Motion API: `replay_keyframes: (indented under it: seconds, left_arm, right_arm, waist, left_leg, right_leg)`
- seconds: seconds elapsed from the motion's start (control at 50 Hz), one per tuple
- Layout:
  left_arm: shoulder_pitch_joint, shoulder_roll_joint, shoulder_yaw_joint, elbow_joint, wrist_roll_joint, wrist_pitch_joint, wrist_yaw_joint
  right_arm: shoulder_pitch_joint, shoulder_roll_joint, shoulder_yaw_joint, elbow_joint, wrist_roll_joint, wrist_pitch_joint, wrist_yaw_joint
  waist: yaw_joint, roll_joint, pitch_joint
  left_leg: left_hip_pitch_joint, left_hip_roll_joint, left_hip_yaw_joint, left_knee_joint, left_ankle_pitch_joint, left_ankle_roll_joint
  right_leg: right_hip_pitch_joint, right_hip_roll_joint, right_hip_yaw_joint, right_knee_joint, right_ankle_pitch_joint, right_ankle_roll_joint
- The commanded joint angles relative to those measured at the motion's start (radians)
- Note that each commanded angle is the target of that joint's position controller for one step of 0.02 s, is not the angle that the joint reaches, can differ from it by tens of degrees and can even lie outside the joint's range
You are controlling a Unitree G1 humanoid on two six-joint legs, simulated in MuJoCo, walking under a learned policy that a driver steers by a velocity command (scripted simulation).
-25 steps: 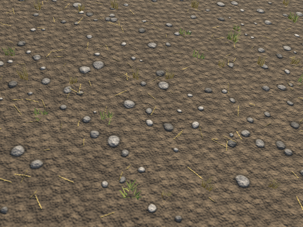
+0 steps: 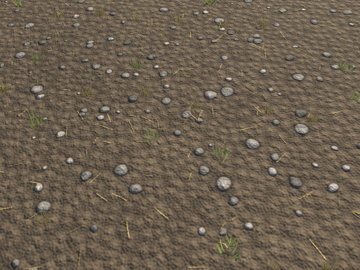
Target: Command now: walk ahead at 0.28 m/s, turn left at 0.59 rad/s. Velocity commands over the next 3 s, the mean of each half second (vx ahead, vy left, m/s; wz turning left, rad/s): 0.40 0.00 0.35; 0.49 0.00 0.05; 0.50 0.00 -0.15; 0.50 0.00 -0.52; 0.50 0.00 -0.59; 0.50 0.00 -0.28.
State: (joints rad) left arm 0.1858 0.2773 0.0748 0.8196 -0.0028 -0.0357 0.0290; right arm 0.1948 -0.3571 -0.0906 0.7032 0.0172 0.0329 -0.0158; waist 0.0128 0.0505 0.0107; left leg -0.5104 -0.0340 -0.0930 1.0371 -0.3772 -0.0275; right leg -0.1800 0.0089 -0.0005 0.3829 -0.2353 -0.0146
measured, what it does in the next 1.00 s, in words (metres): walks ahead: left foot, then right foot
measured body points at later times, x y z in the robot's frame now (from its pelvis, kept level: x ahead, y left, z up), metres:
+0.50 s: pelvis +0.18 +0.11 +0.00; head +0.20 +0.13 +0.45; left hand +0.24 +0.40 -0.12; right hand +0.31 -0.15 -0.10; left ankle +0.15 +0.19 -0.74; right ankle +0.22 -0.06 -0.66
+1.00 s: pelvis +0.48 +0.11 -0.01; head +0.51 +0.11 +0.44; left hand +0.54 +0.40 -0.12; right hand +0.62 -0.14 -0.13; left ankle +0.41 +0.25 -0.66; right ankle +0.54 +0.04 -0.74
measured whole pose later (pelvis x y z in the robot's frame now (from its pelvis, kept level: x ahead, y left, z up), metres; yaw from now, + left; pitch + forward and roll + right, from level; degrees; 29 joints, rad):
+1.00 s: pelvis +0.48 +0.11 -0.01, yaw +10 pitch +1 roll -1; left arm 0.22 0.28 0.05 0.81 0.01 -0.09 -0.03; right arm 0.28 -0.30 -0.05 0.77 0.02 -0.07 0.00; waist 0.01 0.04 0.05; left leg -0.48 0.07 -0.04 1.15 -0.34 0.02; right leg -0.28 0.06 -0.06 0.41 -0.15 -0.08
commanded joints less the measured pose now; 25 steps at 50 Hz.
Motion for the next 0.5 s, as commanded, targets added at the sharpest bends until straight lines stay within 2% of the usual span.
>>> replay_keyframes:
  seconds: [0.02, 0.06, 0.1, 0.16, 0.22, 0.24, 0.26, 0.28, 0.3, 0.32, 0.34, 0.36, 0.38, 0.4, 0.42, 0.44, 0.5]
  left_arm:
    - [0.009, 0.152, 0.028, -0.056, 0.002, -0.025, 0.014]
    - [0.046, 0.164, 0.030, -0.049, 0.005, -0.032, 0.011]
    - [0.054, 0.181, 0.035, -0.047, 0.004, -0.036, 0.004]
    - [0.074, 0.201, 0.039, -0.034, -0.006, -0.042, -0.015]
    - [0.100, 0.219, 0.044, -0.014, -0.025, -0.042, -0.036]
    - [0.102, 0.227, 0.046, -0.007, -0.033, -0.039, -0.041]
    - [0.087, 0.232, 0.045, -0.003, -0.041, -0.034, -0.044]
    - [0.086, 0.220, 0.038, 0.002, -0.040, -0.033, -0.044]
    - [0.102, 0.174, 0.019, 0.006, -0.028, -0.037, -0.044]
    - [0.097, 0.091, -0.013, -0.040, 0.010, -0.045, -0.045]
    - [0.110, 0.068, -0.023, -0.065, 0.002, -0.067, -0.042]
    - [0.057, 0.170, 0.005, -0.064, -0.034, -0.075, -0.047]
    - [0.025, 0.178, 0.007, -0.075, -0.046, -0.080, -0.052]
    - [0.017, 0.164, 0.006, -0.065, -0.031, -0.080, -0.047]
    - [0.026, 0.157, 0.008, -0.058, -0.016, -0.075, -0.047]
    - [0.048, 0.144, 0.007, -0.047, -0.013, -0.067, -0.050]
    - [0.045, 0.109, 0.000, -0.043, -0.008, -0.045, -0.052]
  right_arm:
    - [-0.087, -0.059, -0.014, -0.099, 0.007, -0.033, 0.014]
    - [-0.115, -0.042, -0.007, -0.119, 0.007, -0.042, 0.020]
    - [-0.126, -0.028, 0.001, -0.136, 0.006, -0.048, 0.028]
    - [-0.146, 0.007, 0.021, -0.152, 0.002, -0.059, 0.039]
    - [-0.145, -0.007, 0.024, -0.157, 0.006, -0.062, 0.047]
    - [-0.132, -0.016, 0.021, -0.157, 0.008, -0.062, 0.049]
    - [-0.087, -0.024, 0.015, -0.146, 0.006, -0.063, 0.049]
    - [0.008, -0.052, -0.003, -0.114, 0.005, -0.061, 0.046]
    - [0.155, -0.108, -0.034, -0.070, 0.007, -0.057, 0.036]
    - [0.306, -0.205, -0.056, -0.054, -0.005, -0.052, 0.018]
    - [0.313, -0.242, -0.051, -0.066, -0.003, -0.064, 0.025]
    - [0.253, -0.155, -0.025, -0.071, -0.006, -0.082, 0.035]
    - [0.197, -0.117, -0.012, -0.074, -0.009, -0.092, 0.039]
    - [0.143, -0.086, -0.002, -0.076, -0.010, -0.096, 0.042]
    - [0.101, -0.062, 0.006, -0.081, -0.014, -0.099, 0.043]
    - [0.078, -0.050, 0.010, -0.084, -0.020, -0.103, 0.041]
    - [0.082, -0.056, 0.006, -0.066, -0.019, -0.122, 0.033]
  waist:
    - [0.047, -0.185, 0.027]
    - [0.069, -0.179, 0.028]
    - [0.073, -0.177, 0.032]
    - [0.073, -0.169, 0.052]
    - [0.062, -0.176, 0.072]
    - [0.045, -0.177, 0.076]
    - [0.003, -0.170, 0.066]
    - [-0.053, -0.146, 0.015]
    - [-0.121, -0.095, -0.083]
    - [-0.164, 0.116, -0.215]
    - [-0.130, 0.259, -0.299]
    - [-0.137, 0.130, -0.202]
    - [-0.109, 0.124, -0.106]
    - [-0.081, 0.061, -0.057]
    - [-0.051, 0.062, -0.018]
    - [-0.026, 0.076, -0.012]
    - [-0.002, 0.028, 0.004]
  left_leg:
    - [-0.270, 0.080, 0.018, 0.033, 0.089, -0.034]
    - [-0.278, 0.097, 0.029, -0.029, 0.125, -0.043]
    - [-0.254, 0.114, 0.044, -0.110, 0.159, -0.042]
    - [-0.126, 0.112, 0.081, -0.270, 0.174, -0.016]
    - [-0.006, 0.094, 0.123, -0.376, 0.139, 0.026]
    - [0.036, 0.085, 0.133, -0.413, 0.133, 0.046]
    - [0.124, 0.064, 0.154, -0.474, 0.156, 0.069]
    - [0.289, 0.029, 0.176, -0.521, 0.190, 0.094]
    - [0.506, 0.020, 0.154, -0.533, 0.194, 0.122]
    - [0.787, 0.260, -0.202, -0.579, 0.104, 0.210]
    - [0.845, 0.420, -0.644, -0.753, -0.057, 0.335]
    - [0.765, 0.409, -0.567, -0.783, -0.105, 0.314]
    - [0.658, 0.369, -0.428, -0.785, -0.060, 0.284]
    - [0.564, 0.321, -0.329, -0.800, 0.012, 0.264]
    - [0.485, 0.283, -0.252, -0.827, 0.108, 0.250]
    - [0.435, 0.262, -0.203, -0.856, 0.175, 0.244]
    - [0.415, 0.243, -0.103, -0.895, 0.391, 0.255]
  right_leg:
    - [0.171, -0.261, 0.239, -0.236, -0.183, -0.148]
    - [0.197, -0.272, 0.196, -0.249, -0.132, -0.159]
    - [0.196, -0.280, 0.142, -0.256, -0.077, -0.162]
    - [0.120, -0.273, 0.063, -0.261, -0.014, -0.162]
    - [0.084, -0.292, 0.033, -0.244, 0.015, -0.162]
    - [0.081, -0.307, 0.033, -0.227, 0.034, -0.159]
    - [0.061, -0.307, 0.013, -0.177, 0.106, -0.146]
    - [0.021, -0.283, -0.027, -0.060, 0.272, -0.123]
    - [-0.044, -0.224, -0.103, 0.161, 0.379, -0.082]
    - [-0.319, -0.136, -0.168, 0.551, 0.101, 0.000]
    - [-0.537, -0.010, -0.021, 0.790, -0.355, 0.019]
    - [-0.625, -0.069, 0.058, 0.891, -0.301, 0.007]
    - [-0.640, -0.112, 0.045, 0.876, -0.207, -0.019]
    - [-0.609, -0.146, 0.040, 0.829, -0.120, -0.024]
    - [-0.566, -0.167, 0.045, 0.770, -0.052, -0.019]
    - [-0.513, -0.176, 0.048, 0.748, -0.001, -0.013]
    - [-0.526, -0.164, 0.036, 0.671, 0.102, 0.017]
Next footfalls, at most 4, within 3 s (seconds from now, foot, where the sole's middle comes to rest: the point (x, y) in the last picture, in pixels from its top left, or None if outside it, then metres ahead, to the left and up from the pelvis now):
0.30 left None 0.19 0.19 -0.78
0.82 right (188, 246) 0.58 0.05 -0.78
1.34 left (120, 189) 0.83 0.33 -0.78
1.86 right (181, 138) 1.11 0.08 -0.78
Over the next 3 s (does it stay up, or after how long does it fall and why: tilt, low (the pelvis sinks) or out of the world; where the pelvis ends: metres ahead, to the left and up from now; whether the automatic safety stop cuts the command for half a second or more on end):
stays up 1.50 -0.09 -0.01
